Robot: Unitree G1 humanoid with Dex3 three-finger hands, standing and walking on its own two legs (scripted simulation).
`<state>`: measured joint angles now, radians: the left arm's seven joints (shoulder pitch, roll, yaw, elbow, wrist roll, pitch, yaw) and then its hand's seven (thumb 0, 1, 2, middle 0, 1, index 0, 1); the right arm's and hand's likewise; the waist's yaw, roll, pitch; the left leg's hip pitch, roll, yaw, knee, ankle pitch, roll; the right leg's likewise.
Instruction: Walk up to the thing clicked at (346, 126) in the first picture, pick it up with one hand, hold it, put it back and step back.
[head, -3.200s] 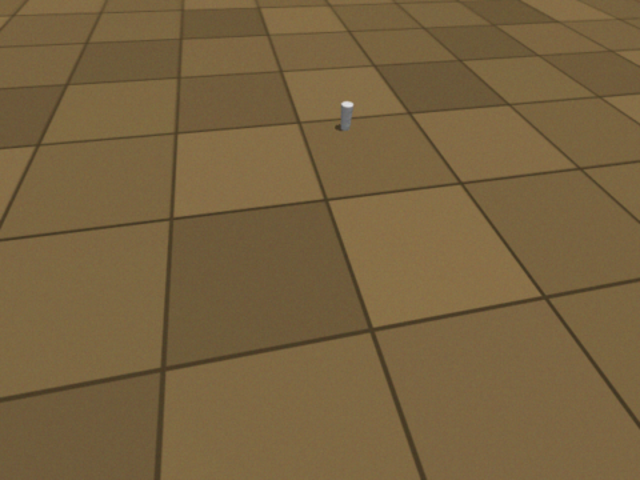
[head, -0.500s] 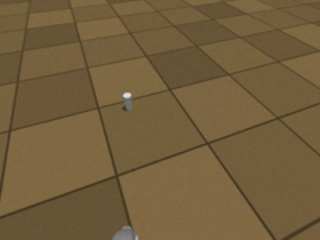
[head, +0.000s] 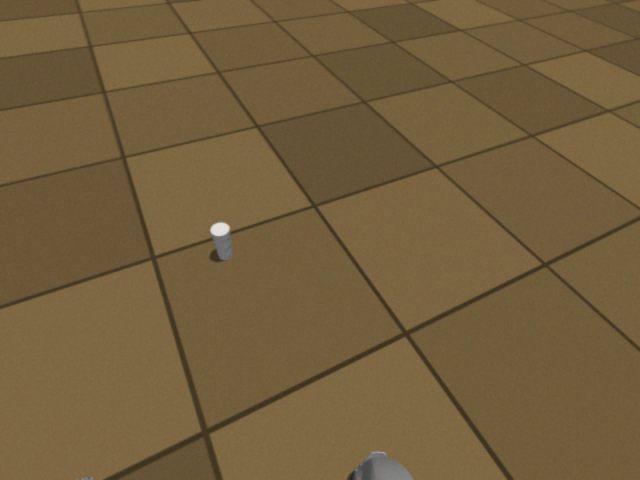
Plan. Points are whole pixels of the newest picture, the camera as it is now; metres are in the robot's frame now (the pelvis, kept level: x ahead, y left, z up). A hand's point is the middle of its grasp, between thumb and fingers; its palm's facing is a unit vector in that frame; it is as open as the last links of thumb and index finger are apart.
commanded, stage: walk up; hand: left
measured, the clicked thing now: (222, 242) +1.08 +0.31 -0.69
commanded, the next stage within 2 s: none
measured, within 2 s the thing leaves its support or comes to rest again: neither
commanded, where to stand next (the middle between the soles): +0.77 +0.03 m, yaw +0 degrees
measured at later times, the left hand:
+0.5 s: hand (124, 439) +0.23 +0.26 -0.13, palm faces +0.04 -0.92 -0.40, open 7.4 cm
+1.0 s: hand (143, 304) +0.45 +0.29 -0.14, palm faces -0.05 -0.94 -0.35, open 7.4 cm
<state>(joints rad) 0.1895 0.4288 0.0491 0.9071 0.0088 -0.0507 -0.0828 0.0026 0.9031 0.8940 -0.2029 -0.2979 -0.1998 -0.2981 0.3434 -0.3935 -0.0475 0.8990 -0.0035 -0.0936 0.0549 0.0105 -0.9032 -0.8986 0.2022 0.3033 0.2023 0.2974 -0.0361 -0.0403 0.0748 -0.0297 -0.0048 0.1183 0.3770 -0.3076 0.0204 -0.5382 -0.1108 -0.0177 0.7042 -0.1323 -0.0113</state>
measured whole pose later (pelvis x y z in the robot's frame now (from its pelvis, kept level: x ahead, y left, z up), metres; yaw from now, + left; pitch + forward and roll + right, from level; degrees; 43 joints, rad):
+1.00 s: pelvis +0.39 +0.02 +0.00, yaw +0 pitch -3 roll +1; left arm 0.27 0.42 0.05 0.91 0.01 -0.04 -0.07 0.00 0.90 0.89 -0.20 -0.30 -0.20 -0.30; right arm 0.32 -0.40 -0.05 0.86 -0.01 -0.08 0.05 0.01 -0.90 -0.90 0.20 0.30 0.20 0.30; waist -0.02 -0.04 0.08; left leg -0.08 0.01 0.12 0.43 -0.30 0.02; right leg -0.50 -0.11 0.00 0.73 -0.18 0.00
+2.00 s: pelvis +0.68 +0.04 -0.01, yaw -1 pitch -3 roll +2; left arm 0.24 0.41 0.04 0.93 0.01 -0.04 -0.02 0.00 0.90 0.89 -0.20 -0.30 -0.20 -0.30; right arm 0.30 -0.39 -0.03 0.87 0.00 -0.04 0.01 0.01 -0.90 -0.90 0.20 0.30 0.20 0.30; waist -0.02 -0.02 0.12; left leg -0.18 0.02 0.12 0.59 -0.36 0.01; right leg -0.39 -0.05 -0.02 0.60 -0.14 -0.02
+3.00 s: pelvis +0.72 +0.03 +0.01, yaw +1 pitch -2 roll +0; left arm 0.08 0.33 0.02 1.18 0.01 -0.01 -0.02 0.00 0.90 0.89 -0.20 -0.30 -0.20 -0.30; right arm 0.07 -0.36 0.00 1.13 0.00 -0.02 0.00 0.01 -0.91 -0.90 0.20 0.30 0.20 0.30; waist 0.03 0.02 0.05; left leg -0.09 0.02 -0.03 0.36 -0.23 -0.03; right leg -0.22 -0.04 -0.07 0.37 -0.11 0.00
